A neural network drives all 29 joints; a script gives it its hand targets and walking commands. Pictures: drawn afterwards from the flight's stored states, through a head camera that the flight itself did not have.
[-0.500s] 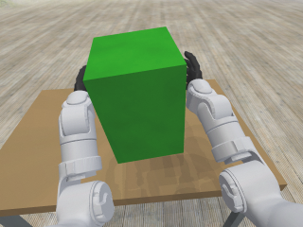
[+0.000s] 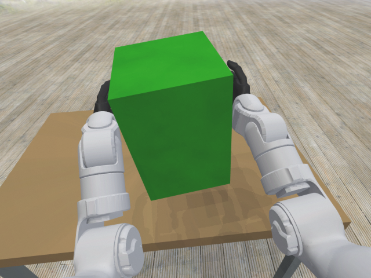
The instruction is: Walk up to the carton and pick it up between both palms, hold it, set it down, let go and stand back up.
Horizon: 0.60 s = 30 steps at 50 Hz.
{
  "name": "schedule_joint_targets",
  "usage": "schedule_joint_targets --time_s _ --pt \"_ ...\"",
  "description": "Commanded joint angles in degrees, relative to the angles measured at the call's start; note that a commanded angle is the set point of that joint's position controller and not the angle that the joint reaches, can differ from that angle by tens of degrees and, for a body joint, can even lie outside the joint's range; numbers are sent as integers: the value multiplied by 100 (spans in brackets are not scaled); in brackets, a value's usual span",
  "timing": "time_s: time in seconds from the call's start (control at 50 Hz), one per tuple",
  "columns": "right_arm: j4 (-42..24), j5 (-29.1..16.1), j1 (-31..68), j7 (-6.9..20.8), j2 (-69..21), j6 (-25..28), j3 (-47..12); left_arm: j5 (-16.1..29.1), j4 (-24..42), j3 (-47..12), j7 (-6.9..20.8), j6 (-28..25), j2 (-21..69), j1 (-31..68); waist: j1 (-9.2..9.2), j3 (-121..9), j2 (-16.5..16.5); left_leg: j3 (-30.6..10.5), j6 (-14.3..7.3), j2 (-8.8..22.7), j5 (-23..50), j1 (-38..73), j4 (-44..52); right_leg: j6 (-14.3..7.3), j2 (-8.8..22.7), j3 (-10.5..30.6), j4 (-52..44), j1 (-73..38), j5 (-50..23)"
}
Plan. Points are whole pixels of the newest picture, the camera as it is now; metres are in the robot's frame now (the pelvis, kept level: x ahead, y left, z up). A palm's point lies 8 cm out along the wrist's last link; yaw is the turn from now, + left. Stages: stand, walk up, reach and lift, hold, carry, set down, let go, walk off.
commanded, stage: hold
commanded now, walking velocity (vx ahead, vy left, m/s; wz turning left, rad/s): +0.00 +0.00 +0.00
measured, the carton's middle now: (175, 119) +0.37 -0.01 +0.21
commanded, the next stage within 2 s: none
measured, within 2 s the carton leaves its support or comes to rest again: neither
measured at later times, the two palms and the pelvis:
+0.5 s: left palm (103, 113) +0.37 +0.13 +0.24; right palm (238, 98) +0.37 -0.14 +0.25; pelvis +0.00 +0.00 +0.00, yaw +0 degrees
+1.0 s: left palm (104, 117) +0.38 +0.13 +0.23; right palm (236, 98) +0.38 -0.14 +0.25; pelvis +0.00 +0.00 +0.00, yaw +0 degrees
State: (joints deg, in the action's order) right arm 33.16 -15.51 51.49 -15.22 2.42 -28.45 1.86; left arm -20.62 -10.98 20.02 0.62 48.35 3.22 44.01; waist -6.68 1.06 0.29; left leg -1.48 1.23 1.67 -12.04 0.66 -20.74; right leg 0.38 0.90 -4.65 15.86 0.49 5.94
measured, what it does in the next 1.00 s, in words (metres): stands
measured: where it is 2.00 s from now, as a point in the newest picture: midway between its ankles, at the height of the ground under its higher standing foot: outside the picture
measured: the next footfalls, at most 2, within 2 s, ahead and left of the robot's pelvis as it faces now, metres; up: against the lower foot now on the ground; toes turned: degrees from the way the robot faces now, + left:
none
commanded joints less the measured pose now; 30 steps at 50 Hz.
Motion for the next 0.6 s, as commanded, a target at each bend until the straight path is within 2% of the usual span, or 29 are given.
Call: schedule_joint_targets --time_s 0.0,0.02,0.06,0.08,0.1,0.14,0.16,0.18,0.2,0.22,0.26,0.28,0.3,0.32,0.34,0.36,0.38,0.4,0.42,0.5,0.52,0.54,0.58 --pt "-1835 -547 4642 626 -3928 412 -2036 1160 622 -2848 754 -605 3246 4666 139 -2685 -99 214 37 -503 1148 -515 311 258 -518 24 127 -1274 -551" --pt "-1504 -454 4524 607 -3928 356 -1970 1072 485 -2743 754 -628 3186 4763 126 -2489 -95 204 -2 -527 936 -572 363 259 -434 97 65 -1223 -454" --pt "-1687 -478 4689 577 -4045 394 -2058 1143 280 -2706 737 -642 3100 4636 186 -2602 114 215 -74 -555 853 -587 316 315 -424 153 60 -1167 -531" --pt "-1685 -484 4670 544 -4096 392 -2101 1144 347 -2700 746 -653 3013 4748 172 -2768 102 231 -85 -573 891 -502 324 354 -392 183 88 -1269 -651" --pt "-1508 -451 4567 497 -4050 332 -2009 1062 129 -2549 780 -591 2998 4626 125 -2475 105 248 -106 -581 765 -538 387 374 -380 155 43 -1264 -625" --pt "-1731 -631 4594 435 -4170 345 -2169 1104 265 -2500 820 -628 2860 4631 202 -2774 156 259 -98 -613 826 -586 329 445 -358 191 133 -1420 -909" --pt "-1742 -619 4572 405 -4164 339 -2166 1090 188 -2465 835 -623 2888 4513 194 -2697 171 279 -144 -661 768 -588 298 494 -305 212 116 -1413 -1097" --pt "-2064 -661 4660 380 -4220 387 -2255 1197 514 -2617 822 -665 2953 4622 165 -3154 180 272 -119 -665 1005 -480 248 523 -341 183 210 -1520 -1382" --pt "-1946 -663 4523 354 -4186 343 -2216 1197 432 -2602 838 -658 2913 4473 151 -3067 111 271 -101 -650 1003 -529 239 521 -287 242 187 -1501 -1424" --pt "-1803 -633 4473 348 -4048 314 -2140 1119 174 -2504 863 -609 2904 4462 44 -2814 60 247 -99 -629 866 -572 268 483 -308 205 160 -1422 -1187" --pt "-1889 -688 4584 334 -4053 324 -2184 1115 79 -2405 905 -569 2815 4370 153 -2748 161 272 -128 -600 818 -628 285 502 -326 224 153 -1442 -1038" --pt "-1983 -737 4535 331 -4056 350 -2241 1169 395 -2556 896 -581 2917 4370 115 -2979 -3 275 -77 -635 978 -503 267 502 -326 155 177 -1509 -1141" --pt "-1909 -725 4435 323 -3984 303 -2214 1112 318 -2528 900 -544 2915 4394 108 -2860 -88 253 -62 -598 1078 -474 251 461 -354 169 201 -1471 -1153" --pt "-2009 -704 4458 335 -4057 311 -2236 1194 468 -2693 899 -565 3056 4444 70 -2808 10 220 -33 -574 1210 -491 250 457 -392 138 196 -1409 -1153" --pt "-1606 -657 4343 354 -3924 229 -2066 1055 192 -2437 907 -539 2824 4449 90 -2444 32 183 -58 -560 1018 -571 270 432 -388 153 120 -1309 -927" --pt "-1578 -648 4298 379 -3941 241 -2073 1081 428 -2557 913 -535 2929 4570 1 -2618 -121 243 4 -576 1096 -427 302 403 -408 82 139 -1347 -834" --pt "-1648 -761 4324 408 -3893 248 -2075 1162 606 -2679 908 -546 2951 4610 30 -2652 -143 199 11 -536 1143 -471 265 378 -481 70 181 -1363 -779" --pt "-1737 -754 4420 434 -3861 263 -2087 1112 440 -2734 886 -520 3049 4552 22 -2625 -266 220 51 -530 1175 -458 287 360 -495 52 168 -1324 -718" --pt "-1874 -740 4500 449 -3962 296 -2157 1208 631 -2846 862 -557 3131 4663 25 -2790 -254 207 76 -517 1279 -442 277 349 -494 45 176 -1339 -732" --pt "-1517 -639 4445 510 -3688 251 -1920 1041 261 -2721 872 -430 3146 4444 -12 -2159 -309 165 81 -454 1171 -534 353 246 -546 13 115 -1256 -429" --pt "-1624 -674 4504 535 -3702 298 -1920 1113 475 -2822 869 -455 3181 4527 -46 -2348 -381 186 112 -432 1242 -463 329 205 -566 -21 163 -1228 -459" --pt "-1346 -591 4379 543 -3677 241 -1837 978 191 -2650 853 -433 3054 4370 -47 -1931 -315 204 53 -443 981 -634 419 218 -546 6 92 -1140 -261" --pt "-1503 -579 4523 584 -3735 272 -1886 1024 384 -2729 848 -463 3202 4589 -12 -2192 -393 191 36 -424 983 -646 475 234 -567 -11 159 -1291 -333"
